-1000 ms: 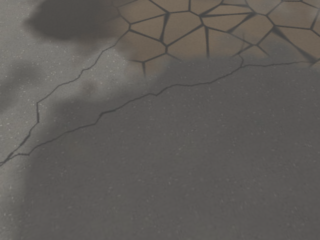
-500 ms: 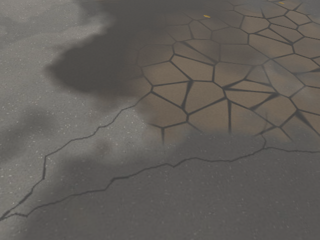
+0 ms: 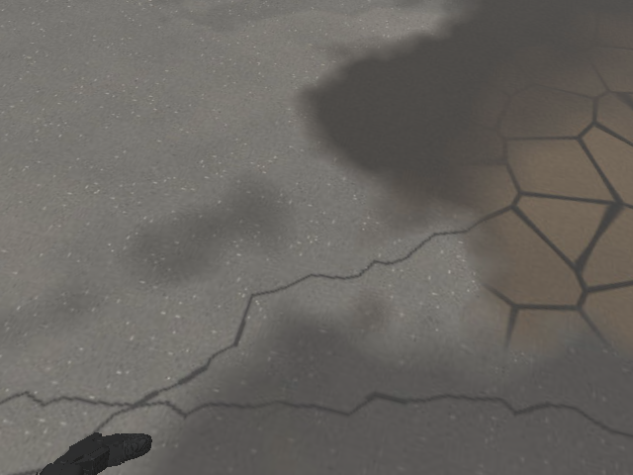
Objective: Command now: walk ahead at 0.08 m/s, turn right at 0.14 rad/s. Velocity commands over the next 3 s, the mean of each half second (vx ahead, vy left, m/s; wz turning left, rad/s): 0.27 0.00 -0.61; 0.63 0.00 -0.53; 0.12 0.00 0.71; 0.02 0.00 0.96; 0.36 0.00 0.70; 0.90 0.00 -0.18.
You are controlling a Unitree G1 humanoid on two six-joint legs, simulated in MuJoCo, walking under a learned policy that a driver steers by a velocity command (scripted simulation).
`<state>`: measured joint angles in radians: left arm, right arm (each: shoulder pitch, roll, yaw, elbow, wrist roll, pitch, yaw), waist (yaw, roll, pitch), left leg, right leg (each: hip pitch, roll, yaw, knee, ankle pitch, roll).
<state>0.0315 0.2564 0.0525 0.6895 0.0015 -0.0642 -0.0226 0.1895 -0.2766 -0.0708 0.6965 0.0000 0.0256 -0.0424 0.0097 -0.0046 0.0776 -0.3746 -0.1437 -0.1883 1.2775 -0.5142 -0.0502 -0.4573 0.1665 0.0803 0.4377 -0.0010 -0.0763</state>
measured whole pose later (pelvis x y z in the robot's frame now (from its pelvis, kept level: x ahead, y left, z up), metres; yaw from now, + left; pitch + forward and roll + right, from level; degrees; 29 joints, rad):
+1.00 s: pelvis +0.25 -0.21 +0.01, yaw -39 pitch +1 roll +1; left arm 0.14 0.24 0.03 0.70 0.01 -0.05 -0.02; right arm 0.35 -0.30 -0.06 0.86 0.04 -0.07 -0.02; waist -0.05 0.01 0.07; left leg -0.50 0.09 -0.06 1.24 -0.34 -0.05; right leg -0.29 0.00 -0.14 0.53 -0.26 -0.06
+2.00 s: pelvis +0.41 -0.44 +0.02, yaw +15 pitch +2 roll -1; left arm 0.12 0.27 0.07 0.72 0.02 0.01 0.05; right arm 0.20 -0.35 -0.09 0.53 0.03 0.07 0.00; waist 0.02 0.04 0.08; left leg -0.58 0.07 -0.04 1.09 -0.35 -0.10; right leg -0.24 -0.02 -0.11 0.40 -0.19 -0.02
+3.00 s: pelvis +0.86 -0.16 +0.02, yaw +27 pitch +3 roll -1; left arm 0.55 0.25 0.06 0.91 0.00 -0.07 -0.02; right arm 0.02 -0.27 0.03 0.65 -0.05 -0.07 0.06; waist 0.11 0.02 0.00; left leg -0.69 0.09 -0.05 0.69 -0.02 -0.03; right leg 0.02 0.11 0.12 0.24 -0.30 -0.09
